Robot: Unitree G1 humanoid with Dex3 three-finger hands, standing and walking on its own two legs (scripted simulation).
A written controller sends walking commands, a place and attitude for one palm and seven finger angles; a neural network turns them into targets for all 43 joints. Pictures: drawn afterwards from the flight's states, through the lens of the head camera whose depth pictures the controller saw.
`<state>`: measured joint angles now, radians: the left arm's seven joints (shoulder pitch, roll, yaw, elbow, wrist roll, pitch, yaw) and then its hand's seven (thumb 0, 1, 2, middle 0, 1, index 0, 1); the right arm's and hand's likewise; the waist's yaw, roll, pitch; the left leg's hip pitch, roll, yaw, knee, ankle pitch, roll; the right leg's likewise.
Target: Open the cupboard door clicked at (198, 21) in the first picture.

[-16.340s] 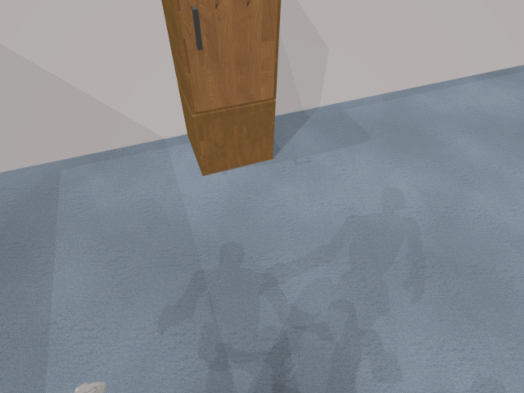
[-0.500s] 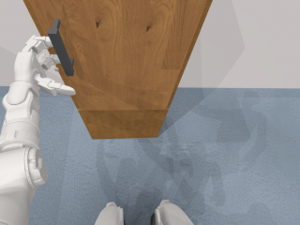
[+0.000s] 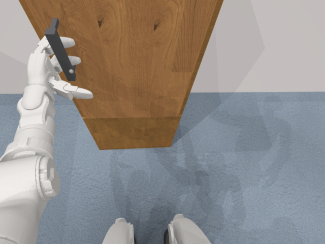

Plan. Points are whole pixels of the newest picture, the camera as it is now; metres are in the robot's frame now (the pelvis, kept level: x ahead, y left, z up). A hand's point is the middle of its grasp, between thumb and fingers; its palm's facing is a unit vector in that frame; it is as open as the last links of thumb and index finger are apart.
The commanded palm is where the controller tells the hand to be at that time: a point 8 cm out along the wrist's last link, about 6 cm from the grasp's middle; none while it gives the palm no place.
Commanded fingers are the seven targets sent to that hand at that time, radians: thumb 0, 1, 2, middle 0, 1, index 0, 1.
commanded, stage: slide the fingers in behind the handle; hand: left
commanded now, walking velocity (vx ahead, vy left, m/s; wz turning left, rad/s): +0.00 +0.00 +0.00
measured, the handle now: (64, 52) +0.56 +0.20 +0.09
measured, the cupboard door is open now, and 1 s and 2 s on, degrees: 0 0 40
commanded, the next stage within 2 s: close the thumb around the handle in 0.30 s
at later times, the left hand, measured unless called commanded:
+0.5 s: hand (67, 73) +0.51 +0.19 +0.08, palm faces +0.00 -1.00 +0.01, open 13.8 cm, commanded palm +0.49 +0.23 +0.09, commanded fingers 0.00 -0.16 0.44 -0.32 -1.24 -0.32 -1.24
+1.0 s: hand (69, 73) +0.50 +0.18 +0.08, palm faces -0.01 -1.00 +0.00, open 5.9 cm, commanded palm +0.49 +0.22 +0.09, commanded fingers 0.00 0.90 0.90 -0.40 -1.35 -0.40 -1.35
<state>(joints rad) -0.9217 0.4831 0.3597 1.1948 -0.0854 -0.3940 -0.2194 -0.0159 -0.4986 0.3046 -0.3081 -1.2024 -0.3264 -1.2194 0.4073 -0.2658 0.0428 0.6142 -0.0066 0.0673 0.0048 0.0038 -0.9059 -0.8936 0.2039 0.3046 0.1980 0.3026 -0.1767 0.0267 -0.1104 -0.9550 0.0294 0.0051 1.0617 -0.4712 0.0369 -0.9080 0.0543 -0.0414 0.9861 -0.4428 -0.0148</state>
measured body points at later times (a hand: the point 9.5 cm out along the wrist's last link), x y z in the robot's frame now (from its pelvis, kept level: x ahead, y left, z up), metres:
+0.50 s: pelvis +0.00 +0.00 +0.00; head +0.12 +0.02 +0.43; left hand +0.50 +0.24 +0.08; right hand +0.01 -0.27 -0.10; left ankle +0.01 +0.09 -0.67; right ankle +0.01 -0.12 -0.67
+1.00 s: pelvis +0.00 +0.00 +0.00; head +0.12 +0.03 +0.44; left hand +0.50 +0.24 +0.08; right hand +0.01 -0.26 -0.11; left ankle +0.01 +0.09 -0.67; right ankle +0.01 -0.12 -0.67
